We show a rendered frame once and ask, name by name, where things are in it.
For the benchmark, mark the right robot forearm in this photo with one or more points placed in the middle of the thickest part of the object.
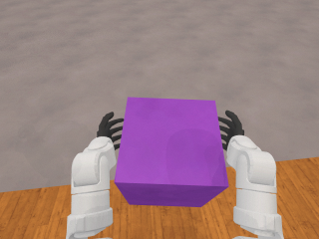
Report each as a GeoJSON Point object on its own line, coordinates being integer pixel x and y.
{"type": "Point", "coordinates": [256, 205]}

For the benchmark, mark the robot right hand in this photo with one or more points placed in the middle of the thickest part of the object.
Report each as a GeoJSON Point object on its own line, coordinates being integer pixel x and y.
{"type": "Point", "coordinates": [235, 128]}

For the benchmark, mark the left robot forearm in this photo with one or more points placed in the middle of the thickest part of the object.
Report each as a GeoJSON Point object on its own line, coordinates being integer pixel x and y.
{"type": "Point", "coordinates": [90, 183]}

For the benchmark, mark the carton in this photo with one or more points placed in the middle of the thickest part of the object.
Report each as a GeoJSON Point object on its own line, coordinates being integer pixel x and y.
{"type": "Point", "coordinates": [171, 153]}

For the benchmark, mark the robot left hand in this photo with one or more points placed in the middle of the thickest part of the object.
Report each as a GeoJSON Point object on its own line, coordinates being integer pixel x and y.
{"type": "Point", "coordinates": [104, 128]}

